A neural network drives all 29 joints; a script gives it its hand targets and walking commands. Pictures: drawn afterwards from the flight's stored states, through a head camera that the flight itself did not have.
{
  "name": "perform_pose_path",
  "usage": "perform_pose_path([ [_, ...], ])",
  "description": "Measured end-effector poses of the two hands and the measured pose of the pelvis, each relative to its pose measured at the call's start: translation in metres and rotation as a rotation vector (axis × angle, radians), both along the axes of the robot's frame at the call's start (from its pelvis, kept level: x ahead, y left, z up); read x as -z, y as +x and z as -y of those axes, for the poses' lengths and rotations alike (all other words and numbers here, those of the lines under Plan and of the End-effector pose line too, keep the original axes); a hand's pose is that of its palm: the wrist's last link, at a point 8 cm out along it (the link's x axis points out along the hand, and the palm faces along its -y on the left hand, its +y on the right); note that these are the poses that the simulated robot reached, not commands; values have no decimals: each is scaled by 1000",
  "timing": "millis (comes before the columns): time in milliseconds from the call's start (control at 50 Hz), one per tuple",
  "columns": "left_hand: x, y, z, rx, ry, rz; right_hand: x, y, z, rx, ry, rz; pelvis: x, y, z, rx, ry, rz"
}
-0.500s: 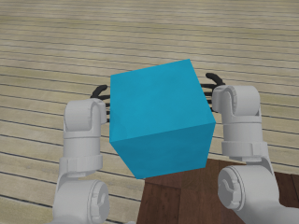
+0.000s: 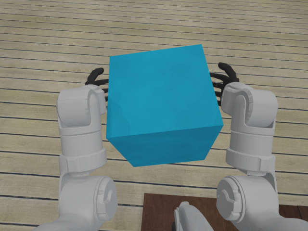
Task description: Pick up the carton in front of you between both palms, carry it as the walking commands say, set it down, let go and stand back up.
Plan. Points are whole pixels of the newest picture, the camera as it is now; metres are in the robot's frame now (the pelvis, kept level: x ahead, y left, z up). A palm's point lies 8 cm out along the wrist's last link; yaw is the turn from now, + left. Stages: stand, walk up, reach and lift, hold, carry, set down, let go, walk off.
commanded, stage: carry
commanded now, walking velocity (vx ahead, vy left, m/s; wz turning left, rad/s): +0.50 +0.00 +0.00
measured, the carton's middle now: (162, 114) +0.41 -0.03 +0.07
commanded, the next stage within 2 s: none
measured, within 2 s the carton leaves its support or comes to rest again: neither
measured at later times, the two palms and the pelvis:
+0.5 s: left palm (81, 17) +0.68 +0.17 +0.19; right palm (180, 8) +0.71 -0.12 +0.20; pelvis +0.30 +0.00 +0.02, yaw +1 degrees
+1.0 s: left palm (95, 6) +0.98 +0.18 +0.09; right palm (163, 5) +0.97 -0.11 +0.09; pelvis +0.60 +0.04 -0.03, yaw +1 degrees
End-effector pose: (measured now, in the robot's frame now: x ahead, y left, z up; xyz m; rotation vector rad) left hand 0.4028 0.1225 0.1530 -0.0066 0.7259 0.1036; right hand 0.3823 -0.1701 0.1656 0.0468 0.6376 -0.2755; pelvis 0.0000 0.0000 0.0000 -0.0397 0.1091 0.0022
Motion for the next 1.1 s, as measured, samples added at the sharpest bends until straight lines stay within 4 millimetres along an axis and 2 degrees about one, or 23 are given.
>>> perform_pose_path([
  [80, -5, 57, 4, -13, 13, 12, -3, 61, 4, -26, -7, 7, 6, 63, 9, -2, 5, 5],
  [140, -5, 97, 2, -38, 54, 9, 5, 113, 4, -76, 2, -5, 13, 110, 18, -12, 3, 24],
  [240, 3, 138, -15, -106, 96, -71, 16, 178, -15, -162, 11, -94, -4, 161, 26, -8, 18, 27],
  [320, -5, 172, -28, -152, 74, -63, 5, 224, -29, -183, 21, -81, -16, 197, 28, -16, 31, 18],
  [460, -32, 252, -44, -171, 45, 23, -26, 304, -45, -166, 33, 8, -19, 276, 12, -14, 24, 9],
  [560, -34, 319, -61, -140, 62, 27, -29, 366, -61, -161, 12, 9, -2, 351, -12, -9, 1, 21],
  [620, -22, 364, -74, -101, 71, 31, -19, 403, -74, -155, -23, 8, 24, 397, -29, 4, -5, 36],
  [660, -4, 389, -80, -80, 61, -4, -3, 422, -79, -151, -55, -30, 31, 418, -35, -2, 14, 37],
  [740, 28, 428, -81, -43, 60, -117, 34, 448, -80, -126, -65, -150, 28, 456, -45, -10, 3, 33],
  [820, 43, 471, -77, -27, 60, -137, 50, 482, -77, -95, -45, -172, 24, 490, -49, -9, 6, 24],
  [900, 52, 516, -71, -26, 50, -123, 58, 526, -71, -70, -28, -156, 21, 534, -49, -11, 13, 12],
  [980, 63, 566, -62, -31, 45, -117, 70, 574, -61, -66, -24, -151, 24, 589, -44, -14, 23, 8],
  [1100, 74, 648, -47, -51, 89, -64, 91, 664, -47, -107, -14, -106, 45, 678, -29, -29, 37, 28],
])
